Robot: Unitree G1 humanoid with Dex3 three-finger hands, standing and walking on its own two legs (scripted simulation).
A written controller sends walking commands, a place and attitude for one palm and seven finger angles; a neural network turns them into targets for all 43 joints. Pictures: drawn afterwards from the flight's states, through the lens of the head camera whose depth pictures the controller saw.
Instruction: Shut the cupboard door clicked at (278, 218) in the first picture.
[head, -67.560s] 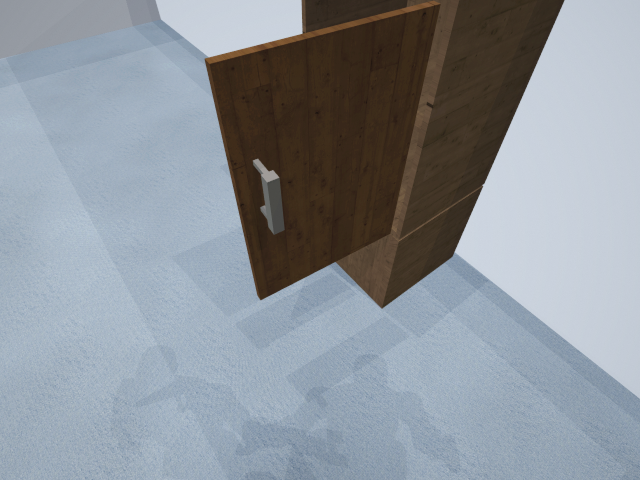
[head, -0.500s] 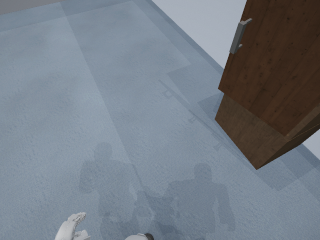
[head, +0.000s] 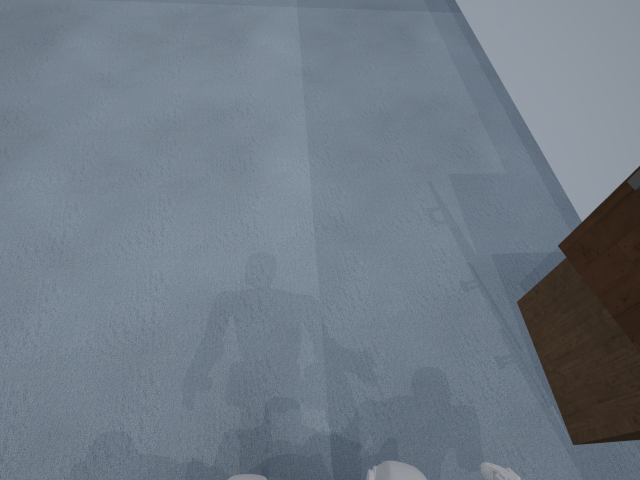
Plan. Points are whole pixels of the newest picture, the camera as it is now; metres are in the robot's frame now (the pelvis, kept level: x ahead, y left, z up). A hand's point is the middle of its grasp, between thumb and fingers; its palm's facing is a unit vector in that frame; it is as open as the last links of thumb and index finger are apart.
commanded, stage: walk to a spot facing it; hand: left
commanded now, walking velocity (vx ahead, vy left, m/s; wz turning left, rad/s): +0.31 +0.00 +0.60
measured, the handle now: out of the picture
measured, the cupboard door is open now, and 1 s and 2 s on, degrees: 13 13 13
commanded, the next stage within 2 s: turn to face it in 0.66 s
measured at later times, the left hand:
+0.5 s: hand out of the picture +0.12 +0.15 -0.14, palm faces +0.33 -0.91 -0.24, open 7.4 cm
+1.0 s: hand (155, 440) +0.17 +0.24 -0.16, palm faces +0.51 -0.83 -0.23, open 7.4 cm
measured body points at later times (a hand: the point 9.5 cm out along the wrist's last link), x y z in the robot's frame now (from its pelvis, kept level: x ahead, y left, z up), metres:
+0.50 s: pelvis +0.13 -0.04 +0.01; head +0.18 -0.05 +0.46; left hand +0.11 +0.20 -0.12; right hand +0.26 -0.27 -0.14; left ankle +0.09 +0.09 -0.64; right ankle +0.13 -0.14 -0.73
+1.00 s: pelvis +0.21 +0.03 +0.01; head +0.23 +0.06 +0.46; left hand +0.15 +0.28 -0.14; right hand +0.42 -0.12 -0.12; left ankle +0.21 +0.10 -0.73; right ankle +0.30 -0.13 -0.67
